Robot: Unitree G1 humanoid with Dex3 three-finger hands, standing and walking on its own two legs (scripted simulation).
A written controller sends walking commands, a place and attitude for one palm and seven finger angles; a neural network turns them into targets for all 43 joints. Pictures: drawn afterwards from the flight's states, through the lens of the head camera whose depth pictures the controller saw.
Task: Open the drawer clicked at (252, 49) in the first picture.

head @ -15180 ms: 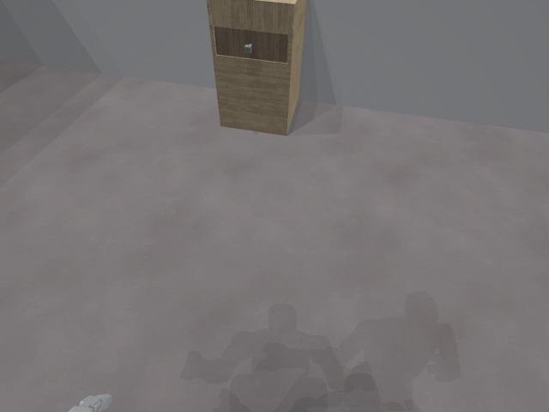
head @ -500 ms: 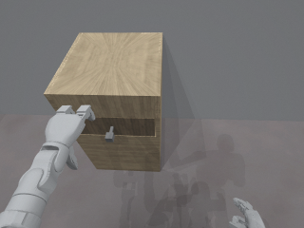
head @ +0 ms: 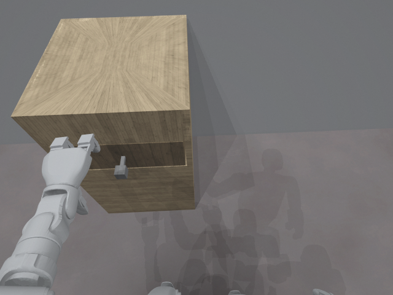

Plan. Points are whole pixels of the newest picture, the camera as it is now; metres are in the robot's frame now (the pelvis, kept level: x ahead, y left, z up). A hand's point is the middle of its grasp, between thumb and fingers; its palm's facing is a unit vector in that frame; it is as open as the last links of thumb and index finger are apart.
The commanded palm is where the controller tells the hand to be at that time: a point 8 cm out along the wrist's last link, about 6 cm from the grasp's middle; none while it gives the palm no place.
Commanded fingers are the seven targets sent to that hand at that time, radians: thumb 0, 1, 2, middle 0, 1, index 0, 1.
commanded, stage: move the hooked fingers above the handle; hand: left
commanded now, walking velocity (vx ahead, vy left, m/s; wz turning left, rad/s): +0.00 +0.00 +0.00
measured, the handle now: (122, 167) +0.48 +0.25 -0.19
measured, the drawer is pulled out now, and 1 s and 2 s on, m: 0.00 0.00 0.00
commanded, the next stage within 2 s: none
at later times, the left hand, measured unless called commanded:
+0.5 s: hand (100, 176) +0.41 +0.27 -0.10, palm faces -0.12 -0.01 -0.99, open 13.8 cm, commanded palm +0.41 +0.25 -0.05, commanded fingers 0.00 -0.50 0.30 -0.30 -1.20 -0.30 -1.20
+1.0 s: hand (98, 173) +0.42 +0.29 -0.12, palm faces -0.13 +0.01 -0.99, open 13.7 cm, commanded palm +0.44 +0.25 -0.07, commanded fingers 0.00 -0.50 0.30 -0.30 -1.20 -0.30 -1.20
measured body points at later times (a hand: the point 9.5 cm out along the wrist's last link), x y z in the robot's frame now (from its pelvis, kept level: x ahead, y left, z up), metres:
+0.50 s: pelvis -0.03 +0.02 -0.05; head +0.11 +0.03 +0.38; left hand +0.41 +0.27 -0.05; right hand +0.01 -0.25 -0.18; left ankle +0.00 +0.11 -0.69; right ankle -0.03 -0.11 -0.69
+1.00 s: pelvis -0.06 +0.01 -0.08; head +0.10 +0.02 +0.34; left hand +0.42 +0.28 -0.06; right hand -0.03 -0.26 -0.21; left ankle +0.00 +0.11 -0.69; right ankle -0.03 -0.11 -0.69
